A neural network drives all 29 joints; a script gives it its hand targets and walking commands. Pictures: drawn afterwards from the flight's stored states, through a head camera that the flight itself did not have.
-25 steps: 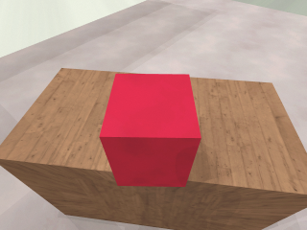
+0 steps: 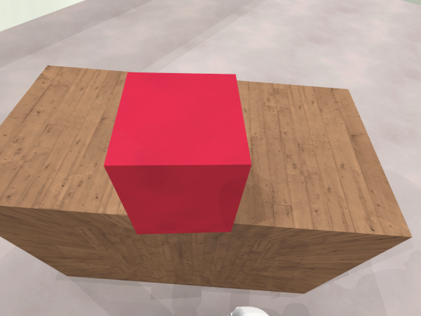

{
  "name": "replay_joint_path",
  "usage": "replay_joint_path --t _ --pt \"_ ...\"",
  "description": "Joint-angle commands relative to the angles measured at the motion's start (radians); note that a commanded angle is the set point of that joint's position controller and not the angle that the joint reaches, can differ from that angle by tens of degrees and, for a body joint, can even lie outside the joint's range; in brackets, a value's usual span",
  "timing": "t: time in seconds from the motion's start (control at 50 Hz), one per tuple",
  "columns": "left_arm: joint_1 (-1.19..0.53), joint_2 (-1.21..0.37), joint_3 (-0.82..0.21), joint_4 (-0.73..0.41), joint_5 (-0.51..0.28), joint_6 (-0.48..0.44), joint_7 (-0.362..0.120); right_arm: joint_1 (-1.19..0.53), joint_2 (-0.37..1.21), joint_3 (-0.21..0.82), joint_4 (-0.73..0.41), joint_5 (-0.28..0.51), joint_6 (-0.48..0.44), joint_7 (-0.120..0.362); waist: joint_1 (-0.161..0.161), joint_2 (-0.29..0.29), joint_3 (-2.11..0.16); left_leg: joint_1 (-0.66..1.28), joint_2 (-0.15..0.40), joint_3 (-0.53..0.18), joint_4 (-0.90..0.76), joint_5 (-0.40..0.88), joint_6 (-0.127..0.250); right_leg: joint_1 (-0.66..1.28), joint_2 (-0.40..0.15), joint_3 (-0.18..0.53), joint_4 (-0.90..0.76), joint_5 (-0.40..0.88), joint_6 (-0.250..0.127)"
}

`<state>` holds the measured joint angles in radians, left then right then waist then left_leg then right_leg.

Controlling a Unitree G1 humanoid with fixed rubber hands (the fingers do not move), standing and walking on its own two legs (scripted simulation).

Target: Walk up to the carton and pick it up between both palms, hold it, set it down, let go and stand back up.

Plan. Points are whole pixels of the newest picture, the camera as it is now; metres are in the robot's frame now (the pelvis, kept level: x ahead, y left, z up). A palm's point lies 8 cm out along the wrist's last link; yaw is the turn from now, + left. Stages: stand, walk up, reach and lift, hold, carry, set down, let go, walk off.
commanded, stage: walk up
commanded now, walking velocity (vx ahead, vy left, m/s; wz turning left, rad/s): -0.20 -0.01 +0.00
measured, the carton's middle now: (183, 158) +0.40 +0.05 +0.06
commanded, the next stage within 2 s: none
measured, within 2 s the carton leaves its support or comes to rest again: neither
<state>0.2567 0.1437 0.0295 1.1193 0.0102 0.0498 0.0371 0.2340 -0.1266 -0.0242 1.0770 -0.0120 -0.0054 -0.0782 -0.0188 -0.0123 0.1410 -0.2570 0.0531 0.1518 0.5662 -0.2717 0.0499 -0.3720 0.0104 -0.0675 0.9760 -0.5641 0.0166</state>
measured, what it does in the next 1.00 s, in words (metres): steps to the right: right foot, then left foot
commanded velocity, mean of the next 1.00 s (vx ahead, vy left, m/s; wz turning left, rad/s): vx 0.01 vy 0.01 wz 0.00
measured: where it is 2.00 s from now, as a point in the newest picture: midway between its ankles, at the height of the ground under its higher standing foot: outside the picture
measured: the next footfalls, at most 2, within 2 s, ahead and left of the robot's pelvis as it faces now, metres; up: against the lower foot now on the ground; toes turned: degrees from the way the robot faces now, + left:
right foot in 0.18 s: -0.03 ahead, -0.16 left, +0.00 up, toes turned -1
left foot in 0.52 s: -0.04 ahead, +0.04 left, +0.00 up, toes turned +5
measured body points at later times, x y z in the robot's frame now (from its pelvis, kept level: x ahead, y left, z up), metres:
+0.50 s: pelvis -0.05 -0.08 +0.00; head -0.03 -0.09 +0.45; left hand -0.05 +0.13 -0.15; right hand -0.03 -0.30 -0.17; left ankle -0.09 +0.04 -0.73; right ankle -0.07 -0.16 -0.73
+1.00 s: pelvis -0.07 -0.08 +0.01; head -0.06 -0.08 +0.46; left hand -0.10 +0.13 -0.15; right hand -0.09 -0.27 -0.16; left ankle -0.08 +0.04 -0.73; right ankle -0.07 -0.16 -0.73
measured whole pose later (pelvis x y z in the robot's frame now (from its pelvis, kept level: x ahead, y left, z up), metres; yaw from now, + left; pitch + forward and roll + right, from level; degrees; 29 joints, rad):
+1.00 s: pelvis -0.07 -0.08 +0.01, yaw +2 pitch -3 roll +0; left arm 0.31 0.10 -0.01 1.17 0.01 -0.01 0.04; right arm 0.30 -0.08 0.01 1.20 -0.01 -0.01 -0.04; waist 0.00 0.01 0.06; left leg -0.11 0.01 0.04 0.39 -0.24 0.01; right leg -0.10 0.04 -0.07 0.37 -0.22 -0.05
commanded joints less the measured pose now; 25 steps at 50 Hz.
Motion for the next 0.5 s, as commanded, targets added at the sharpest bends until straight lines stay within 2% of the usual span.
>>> replay_joint_path --t 0.0,0.04,0.06,0.08,0.1,0.12,0.14,0.16,0.18,0.2,0.22,0.24,0.26,0.28,0.3,0.32,0.34,0.36,0.4,0.42,0.44,0.46,0.48 --pt "0.021 0.022 0.021 -0.096 0.021 0.016 -0.004 0.0 -0.208 -0.053 -0.072 -0.032 0.029 -0.014 0.023 0.217 -0.106 -0.164 0.282 -0.245 -0.204 0.569 0.187 0.04 -0.043 0.095 0.218 0.003 -0.003" --pt "0.083 0.028 0.022 -0.081 0.009 0.007 0.009 -0.083 -0.21 -0.053 -0.111 -0.029 0.026 -0.004 0.056 0.176 -0.151 -0.025 0.28 -0.232 -0.155 0.619 0.154 -0.017 -0.071 0.092 0.02 0.032 0.009" --pt "0.152 -0.016 0.002 -0.032 -0.005 -0.007 0.001 -0.061 -0.11 -0.02 -0.094 -0.031 0.016 0.015 0.053 0.122 -0.246 -0.021 0.181 -0.213 -0.222 0.146 0.137 0.093 -0.066 0.091 -0.201 0.095 -0.021" --pt "0.132 -0.017 0.003 -0.031 -0.003 -0.012 0.001 -0.063 -0.122 -0.026 -0.089 -0.023 0.02 0.023 0.043 0.138 -0.216 -0.058 0.137 -0.217 -0.235 -0.008 0.107 0.17 -0.028 0.039 -0.328 0.175 -0.011" --pt "0.123 0.0 0.01 -0.031 -0.006 -0.018 0.005 -0.043 -0.158 -0.036 -0.074 -0.018 0.025 0.026 0.044 0.138 -0.211 -0.077 0.112 -0.222 -0.182 0.014 0.1 0.264 -0.015 0.026 -0.499 0.289 -0.003" --pt "0.177 0.015 0.016 -0.006 -0.01 -0.026 0.013 -0.007 -0.184 -0.044 -0.053 -0.015 0.028 0.026 0.063 0.129 -0.215 -0.061 0.098 -0.212 -0.056 0.121 0.091 0.365 -0.015 0.016 -0.713 0.405 0.004" --pt "0.192 0.051 0.018 0.002 -0.003 -0.047 0.02 0.064 -0.153 -0.041 -0.023 -0.019 0.029 0.036 0.052 0.004 -0.218 -0.098 0.038 -0.146 0.123 0.068 0.055 0.437 -0.097 0.104 -0.789 0.487 0.024" --pt "0.164 0.117 0.015 -0.024 0.006 -0.061 0.021 0.134 -0.068 -0.024 -0.013 -0.016 0.037 0.044 -0.009 -0.235 -0.189 -0.252 -0.025 -0.079 0.24 -0.272 -0.002 0.437 -0.293 0.309 -0.703 0.732 0.023" --pt "0.151 0.172 0.012 -0.037 0.016 -0.055 0.019 0.125 -0.057 -0.028 -0.034 -0.011 0.049 0.031 0.005 -0.334 -0.136 -0.203 -0.036 -0.123 0.215 -0.329 -0.022 0.211 -0.365 0.334 -0.636 0.855 -0.125" --pt "0.077 0.21 0.031 -0.05 0.031 -0.053 0.02 0.077 -0.087 -0.021 -0.079 -0.008 0.068 0.028 0.043 -0.52 -0.073 -0.06 0.004 -0.165 0.301 -0.308 -0.029 -0.109 -0.429 0.513 -0.79 0.412 -0.265" --pt "-0.059 0.128 0.016 -0.087 0.039 -0.058 0.013 -0.024 -0.137 -0.027 -0.092 0.012 0.075 0.041 0.013 -0.43 0.062 -0.007 0.014 -0.19 0.372 -0.228 -0.022 -0.227 -0.342 0.431 -0.889 0.252 -0.231" --pt "-0.135 0.075 -0.011 -0.132 0.035 -0.06 0.011 -0.02 -0.173 -0.043 -0.069 0.008 0.07 0.057 -0.031 -0.282 0.077 -0.088 -0.017 -0.17 0.351 -0.186 -0.008 -0.071 -0.243 0.267 -0.836 0.396 -0.172" --pt "-0.17 0.079 -0.019 -0.148 0.034 -0.067 0.022 0.062 -0.161 -0.05 -0.022 0.007 0.061 0.068 -0.09 -0.189 0.055 -0.25 -0.057 -0.157 0.341 -0.148 -0.008 0.16 -0.195 0.133 -0.722 0.807 -0.127" --pt "-0.152 0.108 -0.009 -0.149 0.015 -0.076 0.026 0.113 -0.135 -0.043 0.006 -0.002 0.06 0.067 -0.099 -0.125 0.016 -0.29 -0.06 -0.156 0.345 -0.121 -0.019 0.252 -0.212 0.1 -0.675 0.939 -0.122" --pt "-0.08 0.092 -0.008 -0.125 -0.002 -0.084 0.019 0.126 -0.095 -0.029 0.028 -0.015 0.063 0.058 -0.07 -0.094 -0.006 -0.23 -0.046 -0.149 0.342 -0.105 -0.029 0.25 -0.22 0.112 -0.669 0.945 -0.126" --pt "0.039 0.032 -0.027 -0.081 -0.006 -0.092 0.009 0.078 -0.073 -0.02 0.018 -0.019 0.059 0.048 -0.017 -0.08 -0.033 -0.132 -0.022 -0.161 0.278 -0.111 -0.035 0.228 -0.219 0.16 -0.671 0.933 -0.12" --pt "0.116 -0.006 -0.042 -0.044 0.0 -0.093 0.002 0.02 -0.071 -0.017 -0.005 -0.009 0.048 0.043 0.01 -0.099 -0.049 -0.069 -0.015 -0.165 0.2 -0.117 -0.04 0.217 -0.206 0.188 -0.673 0.939 -0.108" --pt "0.13 -0.007 -0.046 -0.03 0.008 -0.093 0.002 -0.003 -0.071 -0.015 -0.018 0.002 0.04 0.042 0.012 -0.121 -0.062 -0.03 -0.013 -0.165 0.136 -0.121 -0.045 0.215 -0.198 0.187 -0.673 0.916 -0.115" --pt "0.051 0.072 -0.027 -0.049 0.019 -0.091 0.016 0.063 -0.053 -0.004 0.01 0.013 0.037 0.04 -0.019 -0.134 -0.098 -0.033 -0.019 -0.144 0.052 -0.158 -0.047 0.295 -0.217 0.171 -0.659 0.82 -0.184" --pt "0.021 0.103 -0.016 -0.062 0.02 -0.088 0.019 0.089 -0.054 0.0 0.023 0.016 0.036 0.036 -0.022 -0.139 -0.115 -0.033 -0.018 -0.137 -0.016 -0.16 -0.046 0.334 -0.231 0.185 -0.643 0.797 -0.205" --pt "0.02 0.103 -0.013 -0.065 0.018 -0.085 0.016 0.098 -0.062 0.003 0.032 0.018 0.03 0.028 -0.022 -0.128 -0.125 0.019 -0.007 -0.139 -0.151 -0.066 -0.043 0.334 -0.231 0.201 -0.624 0.802 -0.198" --pt "0.033 0.093 -0.012 -0.06 0.008 -0.082 0.009 0.103 -0.073 0.005 0.041 0.019 0.018 0.022 -0.026 -0.1 -0.13 0.131 0.013 -0.157 -0.29 0.155 -0.04 0.284 -0.213 0.206 -0.603 0.826 -0.165" --pt "0.07 0.074 -0.013 -0.052 -0.004 -0.085 0.0 0.105 -0.108 -0.002 0.051 0.013 0.005 0.018 0.003 -0.056 -0.164 0.262 0.05 -0.198 -0.232 0.342 -0.036 0.212 -0.175 0.19 -0.578 0.832 -0.134"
